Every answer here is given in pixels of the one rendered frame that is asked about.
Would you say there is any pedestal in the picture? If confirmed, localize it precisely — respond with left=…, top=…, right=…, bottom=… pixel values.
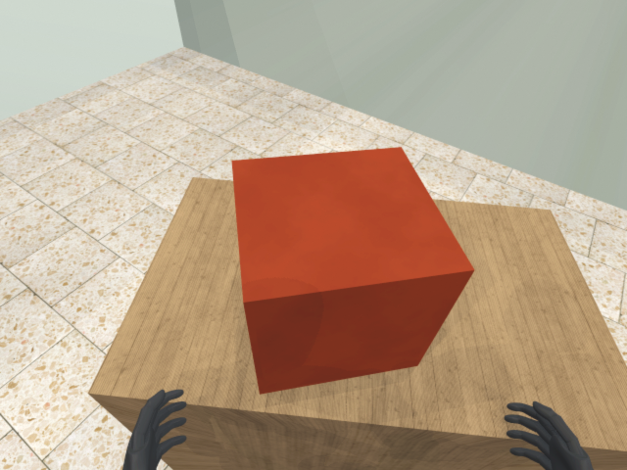
left=88, top=177, right=627, bottom=470

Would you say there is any carton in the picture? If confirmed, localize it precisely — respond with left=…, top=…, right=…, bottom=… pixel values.
left=232, top=147, right=474, bottom=395

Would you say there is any robot right hand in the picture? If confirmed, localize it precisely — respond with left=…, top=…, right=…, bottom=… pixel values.
left=505, top=401, right=594, bottom=470

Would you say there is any robot left hand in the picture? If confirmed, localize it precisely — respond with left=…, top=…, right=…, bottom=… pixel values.
left=122, top=390, right=186, bottom=470

